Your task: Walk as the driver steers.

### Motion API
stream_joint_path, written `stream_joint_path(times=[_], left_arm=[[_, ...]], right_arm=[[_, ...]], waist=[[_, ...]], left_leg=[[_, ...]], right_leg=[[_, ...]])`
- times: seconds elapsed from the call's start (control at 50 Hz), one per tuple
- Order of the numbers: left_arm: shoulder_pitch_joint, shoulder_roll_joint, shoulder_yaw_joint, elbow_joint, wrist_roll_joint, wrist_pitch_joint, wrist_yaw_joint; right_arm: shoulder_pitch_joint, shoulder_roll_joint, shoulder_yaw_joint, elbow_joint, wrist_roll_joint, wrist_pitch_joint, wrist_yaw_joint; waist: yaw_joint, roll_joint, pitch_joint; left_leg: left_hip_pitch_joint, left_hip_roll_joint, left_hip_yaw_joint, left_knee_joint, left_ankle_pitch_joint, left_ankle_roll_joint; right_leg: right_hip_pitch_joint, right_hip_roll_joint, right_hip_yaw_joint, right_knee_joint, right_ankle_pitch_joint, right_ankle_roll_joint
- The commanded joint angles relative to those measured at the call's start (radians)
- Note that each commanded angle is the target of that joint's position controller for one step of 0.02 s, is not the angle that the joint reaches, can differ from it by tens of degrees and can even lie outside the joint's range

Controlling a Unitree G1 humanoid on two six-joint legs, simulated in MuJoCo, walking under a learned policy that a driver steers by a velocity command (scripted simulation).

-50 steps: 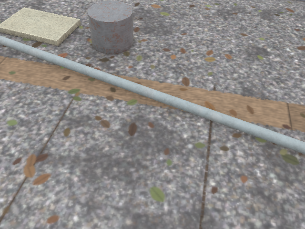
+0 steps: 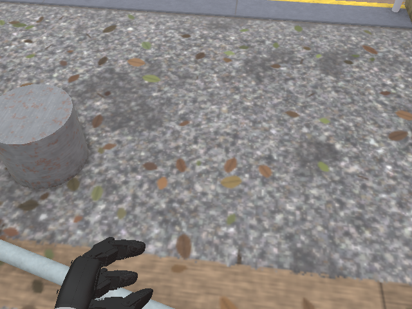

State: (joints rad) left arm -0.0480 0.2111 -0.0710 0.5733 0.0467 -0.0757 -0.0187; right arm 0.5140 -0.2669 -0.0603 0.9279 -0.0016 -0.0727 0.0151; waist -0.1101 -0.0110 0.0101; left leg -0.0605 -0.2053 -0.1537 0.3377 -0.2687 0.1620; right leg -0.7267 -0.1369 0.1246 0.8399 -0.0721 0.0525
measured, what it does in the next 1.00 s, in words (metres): walks ahead: right foot 0.05 m higher, then left foot 0.05 m lower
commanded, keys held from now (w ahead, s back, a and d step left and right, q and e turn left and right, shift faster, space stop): w+q+shift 0.06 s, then w+shift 0.28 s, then w+e+shift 0.66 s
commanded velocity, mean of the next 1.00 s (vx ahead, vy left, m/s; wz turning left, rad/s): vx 1.00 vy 0.00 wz -0.17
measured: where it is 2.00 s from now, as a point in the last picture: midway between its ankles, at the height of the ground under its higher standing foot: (219, 70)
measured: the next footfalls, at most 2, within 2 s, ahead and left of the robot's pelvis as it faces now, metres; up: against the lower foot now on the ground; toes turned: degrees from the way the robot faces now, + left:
right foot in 0.04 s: +0.27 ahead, -0.23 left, +0.05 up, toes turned +16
left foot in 0.38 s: +0.34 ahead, +0.10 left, +0.00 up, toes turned +18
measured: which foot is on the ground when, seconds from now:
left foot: down 0.00-0.12, up 0.14-0.36, down 0.38-0.72, up 0.74-1.00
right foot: up 0.00-0.02, down 0.04-0.34, up 0.36-0.74, down 0.76-1.00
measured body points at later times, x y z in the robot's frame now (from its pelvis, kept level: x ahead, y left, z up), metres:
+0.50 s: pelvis +0.38 +0.02 -0.02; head +0.37 +0.05 +0.42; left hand +0.43 +0.31 -0.16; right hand +0.48 -0.24 -0.14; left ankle +0.30 +0.08 -0.74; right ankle +0.39 -0.15 -0.60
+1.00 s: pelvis +0.84 +0.02 +0.00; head +0.87 +0.02 +0.45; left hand +0.85 +0.31 -0.12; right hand +1.07 -0.21 -0.05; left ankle +0.99 +0.21 -0.65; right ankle +0.77 +0.03 -0.74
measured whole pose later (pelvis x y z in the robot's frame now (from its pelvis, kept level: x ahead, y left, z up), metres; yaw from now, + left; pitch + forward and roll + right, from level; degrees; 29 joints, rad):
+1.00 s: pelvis +0.84 +0.02 +0.00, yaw -12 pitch +2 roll +1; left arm 0.51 0.29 0.06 0.87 -0.01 -0.06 0.00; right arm -0.02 -0.22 0.04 0.58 -0.07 -0.06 0.02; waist 0.08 0.00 0.02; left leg -0.74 0.13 -0.10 1.08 -0.24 -0.04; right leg -0.09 0.24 0.15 0.36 -0.26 -0.20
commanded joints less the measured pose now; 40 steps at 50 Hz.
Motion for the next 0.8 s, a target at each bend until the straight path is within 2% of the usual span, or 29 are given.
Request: stream_joint_path(times=[0.02,0.06,0.08,0.1,0.12,0.14,0.16,0.18,0.22,0.26,0.3,0.32,0.34,0.36,0.38,0.4,0.42,0.44,0.46,0.48,0.54,0.62,0.66,0.7,0.72,0.74,0.76,0.78,0.8], left_arm=[[-0.123,0.103,0.026,-0.089,-0.021,0.001,0.005],[-0.077,0.103,0.033,-0.078,-0.02,-0.013,0.004],[0.025,0.15,0.056,-0.047,-0.017,-0.022,0.008],[0.194,0.165,0.075,-0.002,-0.012,-0.035,0.008],[0.416,0.222,0.117,0.062,-0.014,-0.024,0.015],[0.514,0.251,0.136,0.118,-0.007,-0.012,0.027],[0.578,0.226,0.137,0.156,0.018,-0.009,0.033],[0.552,0.205,0.135,0.181,0.028,-0.015,0.043],[0.439,0.175,0.139,0.206,0.029,-0.034,0.059],[0.198,0.192,0.152,0.191,0.029,-0.052,0.052],[-0.027,0.22,0.169,0.176,0.014,-0.051,0.029],[-0.101,0.242,0.178,0.175,0.008,-0.04,0.02],[-0.082,0.203,0.165,0.2,0.023,-0.032,0.017],[-0.07,0.132,0.142,0.218,0.046,-0.021,0.015],[-0.11,-0.006,0.104,0.192,0.016,-0.019,0.028],[0.0,-0.041,0.079,0.137,-0.038,-0.028,0.044],[0.107,0.034,0.087,0.098,-0.045,-0.025,0.044],[0.162,0.097,0.092,0.108,-0.012,-0.01,0.035],[0.163,0.155,0.104,0.136,0.013,0.008,0.022],[0.184,0.195,0.116,0.162,0.005,0.028,-0.001],[0.143,0.161,0.11,0.12,-0.025,0.059,-0.042],[0.092,0.106,0.087,0.097,-0.033,0.044,-0.054],[0.148,0.1,0.086,0.123,-0.058,0.045,-0.058],[0.349,0.138,0.101,0.154,-0.05,0.041,-0.048],[0.57,0.188,0.127,0.216,-0.048,0.041,-0.036],[0.739,0.243,0.161,0.277,-0.05,0.044,-0.022],[0.637,0.271,0.175,0.292,-0.054,0.06,-0.003],[0.524,0.358,0.197,0.241,-0.027,0.075,0.005],[0.495,0.358,0.206,0.201,-0.026,0.074,0.008]], right_arm=[[-0.022,-0.199,-0.06,-0.084,0.012,-0.016,0.005],[0.03,-0.164,-0.047,-0.065,0.007,-0.007,0.001],[0.04,-0.176,-0.041,-0.048,0.008,-0.008,-0.004],[0.02,-0.174,-0.035,-0.045,0.024,-0.014,-0.002],[-0.055,-0.184,-0.032,-0.075,0.041,-0.026,-0.002],[-0.16,-0.126,-0.013,-0.116,0.023,-0.031,0.0],[-0.311,-0.107,-0.001,-0.153,-0.004,-0.03,-0.004],[-0.363,-0.083,0.006,-0.176,-0.003,-0.024,-0.005],[-0.396,-0.07,0.015,-0.214,-0.02,0.01,0.013],[-0.344,-0.076,0.02,-0.254,-0.005,0.06,0.028],[-0.167,-0.085,0.021,-0.208,0.004,0.094,0.048],[0.1,-0.097,0.009,-0.108,0.014,0.108,0.047],[0.359,-0.146,-0.022,0.012,0.019,0.113,0.039],[0.456,-0.172,-0.027,0.066,0.005,0.115,0.026],[0.349,-0.142,0.004,0.025,-0.041,0.091,0.021],[0.173,-0.16,0.036,-0.068,-0.056,0.074,0.014],[0.051,-0.227,0.011,-0.12,-0.052,0.063,-0.004],[-0.064,-0.244,0.004,-0.152,-0.03,0.035,-0.012],[-0.158,-0.207,0.012,-0.166,-0.024,0.001,-0.007],[-0.214,-0.181,0.02,-0.171,-0.038,-0.023,-0.003],[-0.208,-0.132,0.029,-0.101,-0.035,-0.075,0.0],[-0.153,-0.092,0.033,-0.065,-0.017,-0.083,-0.023],[-0.118,-0.134,0.021,-0.074,-0.016,-0.078,-0.045],[-0.158,-0.216,-0.013,-0.09,-0.041,-0.037,-0.06],[-0.221,-0.235,-0.027,-0.113,-0.05,-0.013,-0.062],[-0.296,-0.231,-0.035,-0.141,-0.042,0.003,-0.053],[-0.336,-0.06,0.007,-0.153,-0.059,-0.01,-0.022],[-0.232,0.018,0.034,-0.278,-0.028,-0.033,-0.002],[-0.226,-0.021,0.05,-0.313,-0.034,-0.061,-0.005]], waist=[[-0.012,0.043,0.082],[-0.007,0.001,-0.026],[0.044,-0.045,-0.139],[0.135,-0.063,-0.275],[0.258,-0.136,-0.436],[0.297,-0.25,-0.45],[0.346,-0.116,-0.398],[0.328,-0.067,-0.346],[0.238,-0.152,-0.236],[0.067,-0.202,-0.118],[-0.101,-0.174,-0.08],[-0.218,-0.128,-0.111],[-0.306,0.029,-0.184],[-0.33,0.233,-0.141],[-0.278,0.297,-0.003],[-0.125,0.302,0.026],[-0.004,0.278,-0.013],[0.07,0.207,0.054],[0.092,0.127,0.119],[0.117,0.077,0.145],[0.153,0.116,0.238],[0.143,0.029,0.162],[0.15,0.056,0.02],[0.278,0.147,-0.092],[0.387,0.159,-0.187],[0.474,0.081,-0.238],[0.353,-0.133,-0.071],[0.169,-0.346,-0.177],[0.181,-0.219,-0.26]], left_leg=[[-0.208,0.193,-0.247,-0.17,0.296,0.099],[-0.118,0.192,-0.217,-0.036,0.591,0.049],[-0.091,0.174,-0.162,0.143,0.885,0.003],[-0.292,0.175,-0.156,0.409,0.876,-0.065],[-0.523,0.147,-0.09,0.65,0.607,-0.114],[-0.687,0.135,-0.028,0.774,-0.09,-0.121],[-0.715,0.184,0.014,0.826,-0.168,-0.114],[-0.759,0.2,0.041,0.828,-0.141,-0.109],[-0.692,0.261,0.027,0.776,-0.172,-0.115],[-0.597,0.321,0.008,0.626,-0.303,-0.145],[-0.107,0.272,0.174,0.377,-0.262,-0.194],[0.214,0.247,0.284,0.346,-0.049,-0.199],[0.519,0.238,0.289,0.334,0.017,-0.182],[0.541,0.264,0.224,0.253,-0.059,-0.189],[0.344,0.298,0.144,0.359,-0.197,-0.211],[0.201,0.492,-0.144,0.237,-0.12,-0.228],[0.125,0.652,-0.46,-0.055,-0.286,-0.171],[-0.002,0.69,-0.504,-0.177,-0.503,-0.121],[-0.116,0.633,-0.402,-0.201,-0.539,-0.107],[-0.185,0.562,-0.248,-0.197,-0.402,-0.113],[-0.258,0.436,0.129,-0.23,0.143,-0.107],[-0.017,0.363,0.395,-0.268,0.603,-0.128],[0.126,0.373,0.426,-0.171,1.151,-0.136],[0.214,0.434,0.409,0.155,1.406,-0.145],[0.167,0.434,0.386,0.412,1.367,-0.123],[0.044,0.369,0.389,0.781,1.146,-0.116],[-0.332,0.205,0.323,1.152,0.035,-0.119],[-0.719,0.1,0.186,1.422,-0.232,-0.161],[-0.823,0.148,0.058,1.382,-0.188,-0.14]], right_leg=[[0.207,0.092,-0.134,-0.25,0.103,0.004],[0.385,0.147,-0.172,-0.279,0.023,-0.015],[0.542,0.177,-0.197,-0.267,-0.062,-0.049],[0.915,0.109,-0.104,-0.289,0.039,-0.108],[1.264,-0.043,0.066,-0.334,-0.046,-0.164],[1.352,-0.209,0.208,-0.389,-0.079,-0.198],[1.288,-0.239,0.189,-0.368,0.039,-0.208],[1.231,-0.234,0.189,-0.408,0.1,-0.222],[1.004,-0.195,0.199,-0.513,-0.028,-0.23],[0.76,-0.198,0.181,-0.593,-0.088,-0.238],[0.385,-0.046,-0.085,-0.57,-0.149,-0.194],[0.219,-0.03,-0.146,-0.456,-0.234,-0.193],[0.065,0.037,-0.218,-0.127,-0.23,-0.179],[-0.06,0.125,-0.194,0.272,-0.641,-0.189],[-0.244,0.241,0.045,0.701,-0.681,-0.195],[-0.406,0.287,0.123,0.911,-0.608,-0.191],[-0.471,0.223,0.045,0.892,-0.423,-0.163],[-0.421,0.12,0.0,0.835,-0.308,-0.125],[-0.342,0.075,0.007,0.78,-0.207,-0.098],[-0.266,0.062,0.003,0.724,-0.146,-0.076],[-0.17,0.062,-0.043,0.476,-0.045,-0.07],[-0.013,0.076,-0.233,0.047,0.106,-0.17],[0.186,0.189,-0.33,-0.048,0.131,-0.209],[0.347,0.23,-0.323,-0.086,0.018,-0.248],[0.559,0.241,-0.282,-0.097,-0.026,-0.272],[0.771,0.231,-0.211,-0.219,-0.027,-0.308],[0.826,0.182,-0.069,-0.149,-0.112,-0.32],[1.028,0.015,0.467,-0.303,-0.068,-0.498],[1.093,-0.082,0.728,-0.541,-0.279,-0.545]])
